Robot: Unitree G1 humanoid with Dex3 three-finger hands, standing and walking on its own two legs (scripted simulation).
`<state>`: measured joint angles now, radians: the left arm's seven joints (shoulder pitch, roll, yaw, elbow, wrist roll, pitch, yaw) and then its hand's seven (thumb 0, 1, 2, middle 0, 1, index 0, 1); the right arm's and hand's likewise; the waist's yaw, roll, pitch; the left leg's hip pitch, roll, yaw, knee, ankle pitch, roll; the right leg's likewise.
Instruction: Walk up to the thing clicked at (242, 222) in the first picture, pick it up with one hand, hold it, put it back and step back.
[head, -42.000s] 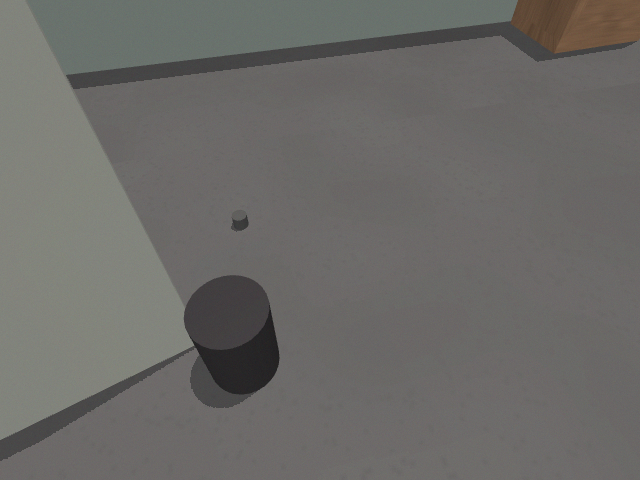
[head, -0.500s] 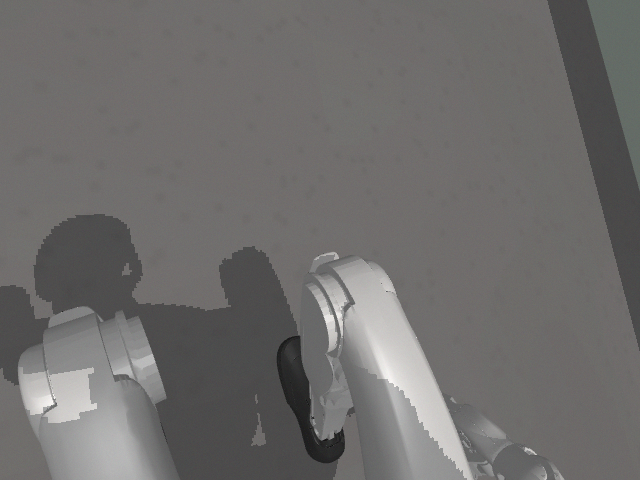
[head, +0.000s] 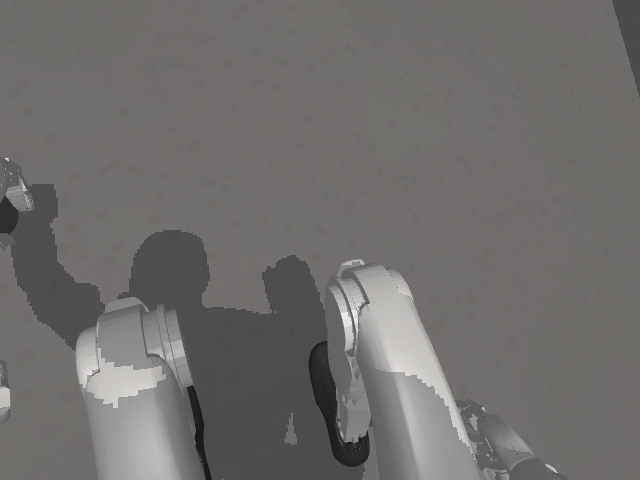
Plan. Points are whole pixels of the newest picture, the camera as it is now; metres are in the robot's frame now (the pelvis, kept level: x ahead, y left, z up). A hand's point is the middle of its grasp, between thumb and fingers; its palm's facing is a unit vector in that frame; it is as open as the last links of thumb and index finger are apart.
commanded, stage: lift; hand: left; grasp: from above
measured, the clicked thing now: out of the picture +0.44 +0.36 -0.18
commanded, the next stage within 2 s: hold in 1.82 s
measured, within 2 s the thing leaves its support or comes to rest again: neither
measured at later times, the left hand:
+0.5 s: hand out of the picture +0.40 +0.35 -0.08, palm faces -0.47 -0.11 -0.88, open 7.1 cm
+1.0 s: hand out of the picture +0.34 +0.32 +0.10, palm faces -0.41 -0.15 -0.90, open 7.7 cm
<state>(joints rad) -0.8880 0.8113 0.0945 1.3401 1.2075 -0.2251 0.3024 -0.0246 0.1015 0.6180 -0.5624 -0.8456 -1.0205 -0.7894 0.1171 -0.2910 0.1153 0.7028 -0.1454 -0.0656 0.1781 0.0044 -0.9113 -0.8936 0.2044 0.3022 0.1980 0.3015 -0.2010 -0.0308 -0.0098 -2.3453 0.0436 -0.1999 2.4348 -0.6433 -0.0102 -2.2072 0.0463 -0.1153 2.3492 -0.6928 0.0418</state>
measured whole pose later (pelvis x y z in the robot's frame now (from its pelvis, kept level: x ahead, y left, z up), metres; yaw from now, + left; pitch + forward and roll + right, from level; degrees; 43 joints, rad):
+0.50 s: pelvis -0.01 +0.00 +0.05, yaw +3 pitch +33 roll -8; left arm -0.75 0.71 0.06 1.08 1.12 -0.17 0.14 -0.02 0.10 0.62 -0.57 -0.85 -0.96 -0.83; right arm 0.17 -0.27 0.01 0.70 -0.07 0.01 0.12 0.01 -0.92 -0.90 0.21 0.30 0.20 0.30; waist -0.14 0.02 -0.11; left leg -2.22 0.04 -0.14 2.25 -0.62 0.00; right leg -2.10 0.02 -0.08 2.20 -0.68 0.04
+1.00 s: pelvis +0.00 +0.00 +0.19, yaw +7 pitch +28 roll -6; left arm -0.44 0.57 -0.05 0.68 0.99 -0.04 0.05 -0.03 0.11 0.62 -0.55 -0.87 -0.82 -0.92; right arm 0.13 -0.24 -0.02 0.67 0.01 0.04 0.01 0.01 -0.92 -0.90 0.21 0.30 0.20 0.30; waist -0.07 0.04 -0.17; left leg -1.73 0.05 -0.08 1.81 -0.58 0.00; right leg -1.64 0.01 -0.05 1.77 -0.63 0.03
